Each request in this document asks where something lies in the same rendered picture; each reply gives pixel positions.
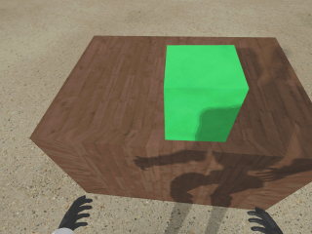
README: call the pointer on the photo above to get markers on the left robot hand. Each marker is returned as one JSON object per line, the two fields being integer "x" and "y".
{"x": 71, "y": 216}

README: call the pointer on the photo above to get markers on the right robot hand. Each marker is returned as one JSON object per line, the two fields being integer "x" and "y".
{"x": 270, "y": 226}

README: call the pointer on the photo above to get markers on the pedestal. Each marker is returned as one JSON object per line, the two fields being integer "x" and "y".
{"x": 106, "y": 127}

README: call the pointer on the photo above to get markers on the carton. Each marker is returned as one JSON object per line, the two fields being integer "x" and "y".
{"x": 204, "y": 89}

